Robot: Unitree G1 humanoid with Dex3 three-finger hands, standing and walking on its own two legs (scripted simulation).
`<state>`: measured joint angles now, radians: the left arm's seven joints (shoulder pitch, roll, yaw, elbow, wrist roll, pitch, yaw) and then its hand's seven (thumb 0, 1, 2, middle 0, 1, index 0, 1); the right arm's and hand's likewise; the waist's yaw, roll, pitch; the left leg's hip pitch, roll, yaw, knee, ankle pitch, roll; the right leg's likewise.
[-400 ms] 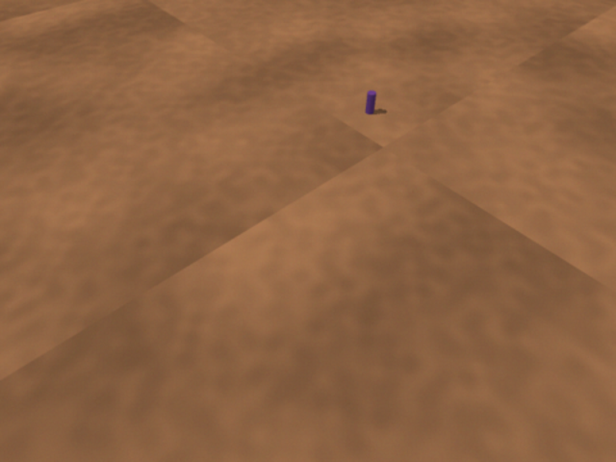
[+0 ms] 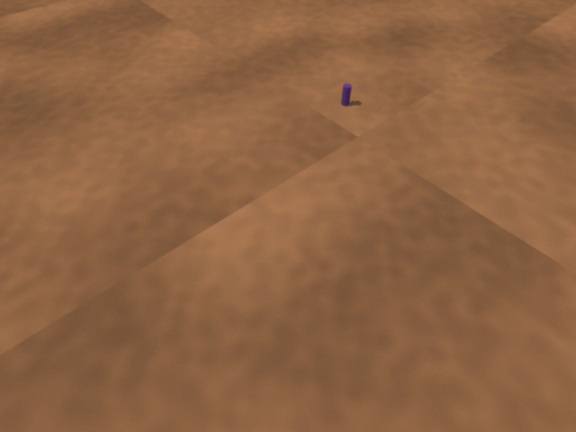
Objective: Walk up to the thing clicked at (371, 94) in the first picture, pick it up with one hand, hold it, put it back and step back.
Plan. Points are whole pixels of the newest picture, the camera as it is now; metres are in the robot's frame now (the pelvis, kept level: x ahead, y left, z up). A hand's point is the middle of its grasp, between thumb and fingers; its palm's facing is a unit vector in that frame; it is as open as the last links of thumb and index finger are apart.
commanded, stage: stand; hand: left
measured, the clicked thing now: (346, 95) +2.00 -0.36 -0.72
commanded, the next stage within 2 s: walk up in 0.72 s
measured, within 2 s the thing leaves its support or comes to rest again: neither
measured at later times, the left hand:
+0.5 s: hand out of the picture +0.08 +0.25 -0.16, palm faces -0.04 -0.94 -0.34, open 7.4 cm
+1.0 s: hand (139, 423) +0.17 +0.24 -0.13, palm faces -0.14 -0.91 -0.39, open 7.4 cm
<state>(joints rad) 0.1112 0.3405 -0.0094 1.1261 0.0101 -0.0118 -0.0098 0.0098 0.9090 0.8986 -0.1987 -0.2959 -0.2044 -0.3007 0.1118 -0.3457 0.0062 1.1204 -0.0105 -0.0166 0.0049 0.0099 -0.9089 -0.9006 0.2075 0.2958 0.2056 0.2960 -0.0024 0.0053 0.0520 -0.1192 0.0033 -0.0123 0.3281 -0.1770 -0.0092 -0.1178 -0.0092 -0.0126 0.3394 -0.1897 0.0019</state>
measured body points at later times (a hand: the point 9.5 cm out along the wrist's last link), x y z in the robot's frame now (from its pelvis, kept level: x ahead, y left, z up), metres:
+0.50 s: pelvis +0.01 +0.00 +0.00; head +0.02 +0.00 +0.45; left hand +0.08 +0.30 -0.13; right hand +0.08 -0.30 -0.13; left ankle +0.00 +0.13 -0.75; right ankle +0.00 -0.12 -0.75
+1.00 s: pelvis +0.05 -0.05 -0.01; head +0.04 -0.06 +0.44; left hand +0.17 +0.29 -0.10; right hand +0.06 -0.40 -0.12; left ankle +0.00 +0.12 -0.75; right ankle +0.11 -0.22 -0.72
